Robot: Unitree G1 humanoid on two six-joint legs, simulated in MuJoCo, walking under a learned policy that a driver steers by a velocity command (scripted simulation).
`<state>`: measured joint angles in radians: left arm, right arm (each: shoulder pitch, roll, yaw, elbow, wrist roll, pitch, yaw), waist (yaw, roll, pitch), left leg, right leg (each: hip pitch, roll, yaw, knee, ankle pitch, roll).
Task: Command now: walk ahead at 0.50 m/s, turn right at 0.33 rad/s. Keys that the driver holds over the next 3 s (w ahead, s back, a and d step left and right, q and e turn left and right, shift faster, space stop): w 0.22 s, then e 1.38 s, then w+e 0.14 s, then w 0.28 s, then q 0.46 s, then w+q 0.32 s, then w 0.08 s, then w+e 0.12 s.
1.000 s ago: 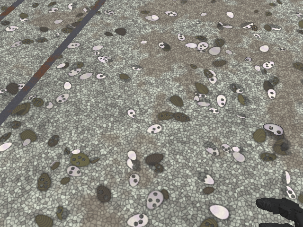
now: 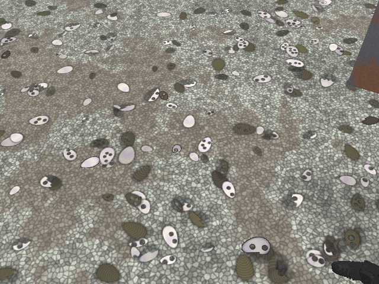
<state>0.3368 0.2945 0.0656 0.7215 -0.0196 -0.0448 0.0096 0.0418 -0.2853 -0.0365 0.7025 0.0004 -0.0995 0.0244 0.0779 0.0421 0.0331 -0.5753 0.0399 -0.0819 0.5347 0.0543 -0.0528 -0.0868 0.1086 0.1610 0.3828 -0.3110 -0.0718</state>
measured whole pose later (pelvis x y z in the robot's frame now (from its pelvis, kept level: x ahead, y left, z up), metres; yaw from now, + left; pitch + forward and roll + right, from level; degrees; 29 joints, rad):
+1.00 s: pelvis +0.34 +0.04 -0.01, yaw -25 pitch +2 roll +0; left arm 0.18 0.32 0.09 0.60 -0.01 0.06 0.03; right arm 0.16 -0.29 -0.05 0.76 -0.02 0.00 -0.01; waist 0.01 -0.03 0.02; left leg -0.35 -0.02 -0.06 0.57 -0.24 0.00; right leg -0.45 0.13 0.20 0.60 -0.26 -0.02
